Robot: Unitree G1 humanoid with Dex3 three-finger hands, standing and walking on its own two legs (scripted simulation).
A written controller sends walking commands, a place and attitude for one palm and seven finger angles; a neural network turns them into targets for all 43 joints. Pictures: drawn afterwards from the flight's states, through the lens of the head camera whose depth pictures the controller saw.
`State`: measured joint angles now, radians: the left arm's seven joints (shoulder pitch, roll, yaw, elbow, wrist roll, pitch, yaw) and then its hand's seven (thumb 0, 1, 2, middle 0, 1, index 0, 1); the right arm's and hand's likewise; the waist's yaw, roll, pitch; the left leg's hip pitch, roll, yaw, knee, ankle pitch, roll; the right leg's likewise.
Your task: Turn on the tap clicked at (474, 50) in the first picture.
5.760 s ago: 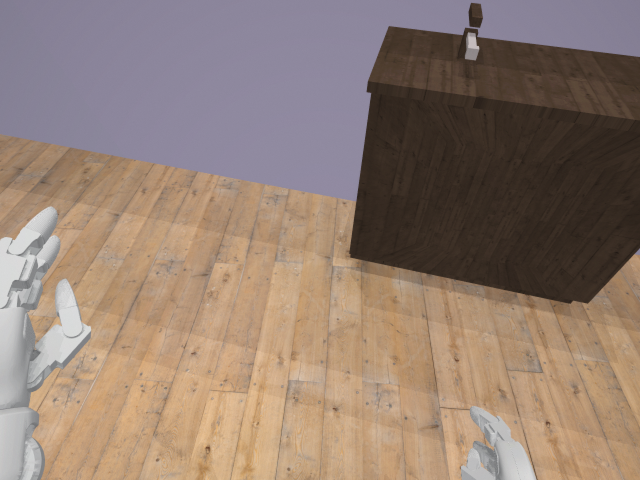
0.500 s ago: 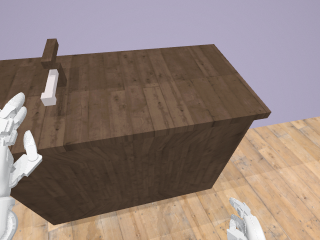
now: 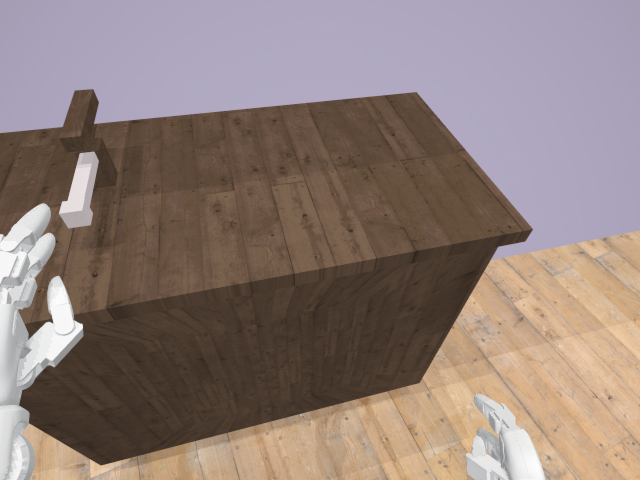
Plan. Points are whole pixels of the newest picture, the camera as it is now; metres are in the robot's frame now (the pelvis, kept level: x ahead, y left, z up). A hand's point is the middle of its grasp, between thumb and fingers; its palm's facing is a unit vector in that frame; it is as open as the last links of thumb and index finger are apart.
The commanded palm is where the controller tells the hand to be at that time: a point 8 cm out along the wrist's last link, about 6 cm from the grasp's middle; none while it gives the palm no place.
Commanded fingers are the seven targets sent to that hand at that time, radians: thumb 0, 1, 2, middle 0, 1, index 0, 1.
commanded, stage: look again from close up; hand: left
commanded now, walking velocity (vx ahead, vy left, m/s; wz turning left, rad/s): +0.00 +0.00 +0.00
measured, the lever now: (76, 213) +0.40 +0.38 +0.10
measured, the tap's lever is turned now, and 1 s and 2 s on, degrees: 0 0 0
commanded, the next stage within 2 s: shuffle to correct the standing spot in 0.24 s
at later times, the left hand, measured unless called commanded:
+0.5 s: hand (34, 353) +0.19 +0.28 +0.14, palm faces +0.40 -0.86 -0.33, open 7.4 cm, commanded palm +0.14 +0.31 +0.17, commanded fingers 0.00 0.90 0.90 -0.20 -0.30 -0.20 -0.30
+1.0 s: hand (59, 286) +0.26 +0.29 +0.15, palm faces +0.37 -0.85 -0.38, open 7.4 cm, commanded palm +0.21 +0.33 +0.17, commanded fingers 0.00 0.90 0.90 -0.20 -0.30 -0.20 -0.30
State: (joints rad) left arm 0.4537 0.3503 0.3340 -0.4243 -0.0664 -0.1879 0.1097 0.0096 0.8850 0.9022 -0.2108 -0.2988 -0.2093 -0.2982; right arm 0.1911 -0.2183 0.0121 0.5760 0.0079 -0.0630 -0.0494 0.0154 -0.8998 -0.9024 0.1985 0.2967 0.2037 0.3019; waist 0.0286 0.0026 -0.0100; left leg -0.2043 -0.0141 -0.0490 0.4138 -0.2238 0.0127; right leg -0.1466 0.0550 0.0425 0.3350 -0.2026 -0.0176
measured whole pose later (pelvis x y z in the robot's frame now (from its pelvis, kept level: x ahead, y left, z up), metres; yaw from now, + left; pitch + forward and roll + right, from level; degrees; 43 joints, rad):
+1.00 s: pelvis +0.04 +0.05 -0.03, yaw -1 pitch +0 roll +0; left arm 0.48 0.39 0.39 -0.51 -0.05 -0.27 0.11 0.01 0.88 0.90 -0.21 -0.30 -0.21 -0.30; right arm 0.22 -0.22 -0.01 0.61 0.02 -0.05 -0.02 0.02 -0.90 -0.90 0.20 0.30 0.20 0.30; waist 0.00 -0.05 0.01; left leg -0.26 -0.07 0.08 0.67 -0.44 0.10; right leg -0.27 -0.02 0.07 0.76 -0.43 0.03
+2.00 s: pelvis +0.11 +0.10 -0.01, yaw +0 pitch -1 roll +0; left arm 0.45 0.35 0.33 -0.49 -0.05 -0.15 0.13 0.01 0.88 0.90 -0.21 -0.30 -0.21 -0.30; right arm 0.19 -0.20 0.02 0.62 0.01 -0.09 -0.05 0.02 -0.90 -0.90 0.20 0.30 0.21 0.30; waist 0.01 0.00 0.03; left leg -0.26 0.02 0.01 0.49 -0.22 -0.01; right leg -0.18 0.02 0.01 0.47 -0.28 -0.01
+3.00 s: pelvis +0.07 +0.12 -0.01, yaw -1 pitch -2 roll -1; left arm 0.33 0.32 0.34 -0.44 -0.02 -0.23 0.10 0.01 0.89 0.90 -0.20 -0.30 -0.20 -0.30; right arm 0.17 -0.16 0.03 0.56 0.02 -0.17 -0.01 0.02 -0.90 -0.90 0.20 0.30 0.21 0.30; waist 0.05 -0.04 0.07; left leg -0.29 0.00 0.04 0.48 -0.16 0.03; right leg -0.22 0.00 0.03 0.46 -0.21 0.03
